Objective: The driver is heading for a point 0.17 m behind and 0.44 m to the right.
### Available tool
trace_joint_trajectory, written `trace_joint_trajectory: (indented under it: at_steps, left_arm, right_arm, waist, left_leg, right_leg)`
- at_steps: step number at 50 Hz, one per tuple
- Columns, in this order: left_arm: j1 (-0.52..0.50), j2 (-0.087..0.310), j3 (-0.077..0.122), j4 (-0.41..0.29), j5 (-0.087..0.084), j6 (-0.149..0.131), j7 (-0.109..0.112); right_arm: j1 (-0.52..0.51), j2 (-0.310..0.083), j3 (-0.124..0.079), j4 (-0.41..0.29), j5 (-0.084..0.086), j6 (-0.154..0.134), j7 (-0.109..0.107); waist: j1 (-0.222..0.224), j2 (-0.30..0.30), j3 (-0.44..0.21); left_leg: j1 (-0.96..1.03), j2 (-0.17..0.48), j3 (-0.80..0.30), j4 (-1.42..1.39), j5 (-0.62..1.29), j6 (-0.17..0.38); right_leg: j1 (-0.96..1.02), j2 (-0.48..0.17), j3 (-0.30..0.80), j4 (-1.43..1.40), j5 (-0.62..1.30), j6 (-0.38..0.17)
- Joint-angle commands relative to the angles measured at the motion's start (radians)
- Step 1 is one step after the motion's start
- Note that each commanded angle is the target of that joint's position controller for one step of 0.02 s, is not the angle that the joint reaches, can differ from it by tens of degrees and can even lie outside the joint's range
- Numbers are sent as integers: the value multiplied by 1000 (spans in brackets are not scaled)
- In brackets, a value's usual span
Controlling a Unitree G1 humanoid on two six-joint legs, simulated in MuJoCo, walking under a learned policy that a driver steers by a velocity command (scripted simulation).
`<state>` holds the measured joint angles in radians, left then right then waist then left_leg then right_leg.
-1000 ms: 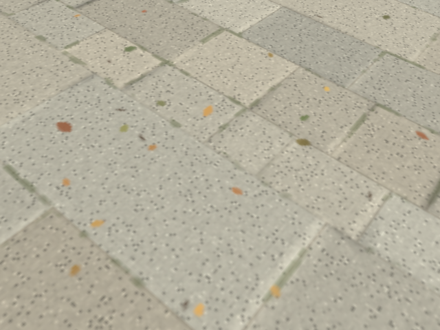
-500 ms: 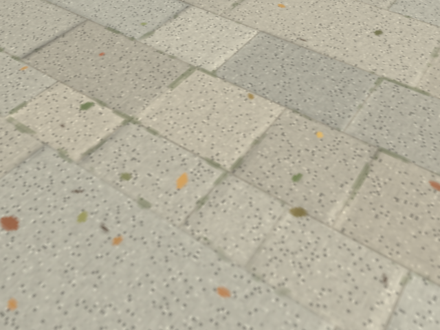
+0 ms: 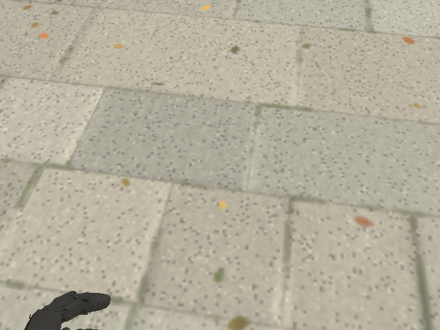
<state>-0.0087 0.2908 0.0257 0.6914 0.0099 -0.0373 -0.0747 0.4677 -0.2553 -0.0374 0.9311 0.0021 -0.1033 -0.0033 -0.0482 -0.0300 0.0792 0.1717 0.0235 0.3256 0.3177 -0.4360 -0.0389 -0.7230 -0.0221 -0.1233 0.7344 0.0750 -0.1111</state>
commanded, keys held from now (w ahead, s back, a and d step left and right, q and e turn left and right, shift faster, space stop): e+shift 0.60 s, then w+e+shift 0.40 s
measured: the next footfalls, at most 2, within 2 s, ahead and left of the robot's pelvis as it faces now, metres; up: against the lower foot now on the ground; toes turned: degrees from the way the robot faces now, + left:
right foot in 0.06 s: +0.28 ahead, -0.04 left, +0.00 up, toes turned -4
left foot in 0.50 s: +0.51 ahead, +0.04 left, +0.00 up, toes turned -42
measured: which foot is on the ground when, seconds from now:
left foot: down 0.00-0.06, up 0.08-0.48, down 0.50-0.96, up 0.98-1.00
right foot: up 0.00-0.04, down 0.06-0.50, up 0.52-0.96, down 0.98-1.00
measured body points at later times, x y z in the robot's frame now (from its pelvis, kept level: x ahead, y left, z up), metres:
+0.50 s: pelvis +0.30 +0.03 +0.00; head +0.32 -0.01 +0.45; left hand +0.58 +0.23 -0.07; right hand +0.40 -0.31 -0.06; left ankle +0.48 +0.07 -0.72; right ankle +0.25 -0.03 -0.72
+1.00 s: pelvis +0.35 -0.05 +0.00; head +0.32 -0.06 +0.45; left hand +0.67 +0.00 -0.07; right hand +0.17 -0.32 -0.11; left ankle +0.48 +0.07 -0.70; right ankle +0.27 -0.06 -0.72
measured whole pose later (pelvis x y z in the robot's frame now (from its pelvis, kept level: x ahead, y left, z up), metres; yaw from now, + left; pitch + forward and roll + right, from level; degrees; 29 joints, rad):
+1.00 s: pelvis +0.35 -0.05 +0.00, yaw -59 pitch +3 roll +3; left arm 0.28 0.33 0.06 0.63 0.02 0.03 -0.07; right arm 0.23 -0.35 -0.10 0.68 -0.06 0.03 0.00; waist 0.03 0.03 -0.08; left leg -0.38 0.15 0.16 0.84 -0.47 -0.04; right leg -0.33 -0.02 -0.06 0.69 -0.45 -0.08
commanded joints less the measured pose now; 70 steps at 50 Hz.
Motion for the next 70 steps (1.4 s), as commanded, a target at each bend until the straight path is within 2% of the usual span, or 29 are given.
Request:
trace_joint_trajectory:
  at_steps: [1,2,3,4,5,6,8,14,23,26,27,28,30,34,40,41,45,47,48,49,50,52,54,63,66,67,68,69,70]
  left_arm:
    - [349,176,81,34,-75,-14,11]
    - [513,234,119,77,-62,3,29]
    - [503,234,124,87,-60,20,58]
    - [394,296,123,31,-20,18,65]
    - [371,298,117,-37,44,-5,50]
    - [293,268,124,-93,14,-10,38]
    - [187,187,100,-108,-49,-26,35]
    - [196,184,112,-94,-46,20,100]
    - [165,130,104,-141,-37,82,135]
    - [261,22,63,-146,-14,83,120]
    - [363,126,86,-171,-37,74,101]
    - [348,220,110,-135,-41,78,97]
    - [255,231,117,-114,-45,107,107]
    - [237,126,78,-159,-35,87,91]
    - [205,124,77,-145,-34,58,77]
    - [164,102,55,-169,70,83,13]
    - [238,115,61,-143,8,93,-29]
    - [372,94,53,-76,8,84,-8]
    - [522,108,64,10,10,70,12]
    - [552,129,50,-7,2,55,16]
    - [457,236,63,-95,2,43,38]
    - [422,246,81,-96,28,31,73]
    - [404,211,70,-87,21,8,76]
    - [490,184,76,42,-9,-40,76]
    - [403,228,88,46,-12,-49,75]
    - [364,258,96,46,-6,-51,67]
    - [329,215,86,34,2,-64,63]
    - [363,21,42,-14,-14,-71,64]
    - [373,56,28,-35,-24,-63,62]
  right_arm:
    - [-258,-334,-82,-193,43,14,-52]
    - [-288,-289,-74,-210,35,28,-54]
    - [-255,-165,-49,-202,32,29,-41]
    - [-199,-50,-16,-256,-25,11,-28]
    - [-63,-94,-6,-298,7,-11,-21]
    - [-137,-181,-21,-306,13,-24,-24]
    - [-224,-189,-33,-314,-1,-10,-38]
    - [-373,-108,-24,-384,-31,31,-38]
    - [-486,-147,-51,-404,-5,24,-23]
    - [-381,-159,-50,-409,-27,38,-32]
    - [-335,-186,-60,-389,-50,45,-30]
    - [-400,-152,-63,-416,-31,51,-35]
    - [-431,-94,-41,-436,-29,78,-49]
    - [-336,-177,-69,-384,-10,81,-59]
    - [-301,-229,-100,-341,14,41,-38]
    - [-250,-228,-90,-323,-46,61,-14]
    - [-358,-244,-94,-330,-46,87,0]
    - [-370,-211,-85,-328,-44,108,1]
    - [-371,-147,-66,-326,-60,116,4]
    - [-412,-13,-15,-352,-75,128,11]
    - [-499,1,1,-472,-66,113,17]
    - [-546,-148,-29,-489,-72,63,32]
    - [-450,-185,-36,-419,-73,66,39]
    - [-654,-107,0,-454,-22,85,55]
    - [-431,-167,-27,-399,-19,75,24]
    - [-200,-214,-52,-341,-17,73,1]
    - [42,-268,-78,-297,-32,68,-26]
    - [140,-357,-94,-279,-78,54,-33]
    - [-48,-322,-85,-315,-72,55,-23]
  waist:
    - [247,202,-174]
    - [313,160,-246]
    - [256,-25,-171]
    - [117,-303,-163]
    - [86,-216,-493]
    - [105,-3,-491]
    - [20,189,-261]
    - [12,73,-185]
    - [54,-120,-206]
    - [68,153,-287]
    - [135,363,-376]
    - [115,285,-300]
    - [75,105,-198]
    - [44,195,-192]
    - [35,190,-150]
    - [35,67,-166]
    - [94,240,-118]
    - [157,78,-77]
    - [212,-141,-52]
    - [213,-280,35]
    - [183,-296,6]
    - [161,-79,12]
    - [116,-44,-6]
    - [150,-69,10]
    - [27,-76,-97]
    - [-95,-35,-220]
    - [-207,3,-349]
    - [-163,345,-470]
    - [-60,421,-430]
  left_leg:
    - [-245,171,-80,271,1341,42]
    - [-316,159,-98,509,1210,18]
    - [-504,46,-128,816,300,-41]
    - [-751,-102,-208,1208,-266,-67]
    - [-884,-121,-444,1367,-220,-54]
    - [-875,-80,-500,1300,-134,-19]
    - [-857,-17,-503,1141,-38,-20]
    - [-737,-44,-441,698,100,-74]
    - [-547,-105,-516,172,363,-44]
    - [-93,260,-762,122,929,146]
    - [-87,466,-1053,58,828,315]
    - [-145,420,-1008,47,645,339]
    - [-304,248,-738,27,347,238]
    - [-344,191,-584,-111,-59,185]
    - [-345,291,-517,-214,-219,185]
    - [-432,293,-405,-202,-186,147]
    - [-538,282,-222,-177,-177,71]
    - [-606,247,-132,55,-219,53]
    - [-737,141,-45,434,-227,34]
    - [-1078,70,-99,871,-255,24]
    - [-1291,1,-276,951,-145,-3]
    - [-1315,71,-365,897,87,-22]
    - [-1159,89,-350,812,174,-42]
    - [-830,-10,-301,348,375,-16]
    - [-410,-71,-286,281,286,33]
    - [-133,-71,-276,291,225,49]
    - [166,55,-385,323,53,68]
    - [351,357,-848,129,-473,109]
    - [191,421,-1245,-113,-584,137]
  right_leg:
    - [595,117,-6,-65,13,-10]
    - [806,112,38,-112,105,-38]
    - [911,47,155,-210,179,-71]
    - [987,-54,421,-107,770,-165]
    - [1185,-283,834,-260,526,-387]
    - [1102,-261,886,-361,218,-377]
    - [802,-174,793,-423,64,-291]
    - [471,30,521,-345,451,-174]
    - [503,80,688,-181,4,-13]
    - [185,269,437,309,-818,81]
    - [99,207,407,469,-810,129]
    - [64,120,344,572,-710,182]
    - [68,71,291,636,-543,204]
    - [38,-1,130,537,-428,173]
    - [88,-94,115,341,-416,123]
    - [207,-40,79,261,-447,91]
    - [450,-20,-34,25,-495,42]
    - [607,18,-64,-184,-451,11]
    - [733,60,13,-239,-528,-17]
    - [715,-104,367,-207,-750,-61]
    - [700,-250,844,-493,-891,-174]
    - [732,-297,886,-607,-885,-222]
    - [673,-189,697,-577,-732,-188]
    - [674,-95,533,-562,-72,-152]
    - [606,-82,499,-382,391,-83]
    - [525,-35,456,-125,483,-54]
    - [333,38,430,189,306,-38]
    - [70,169,358,558,-542,-27]
    - [-24,149,330,674,-510,-32]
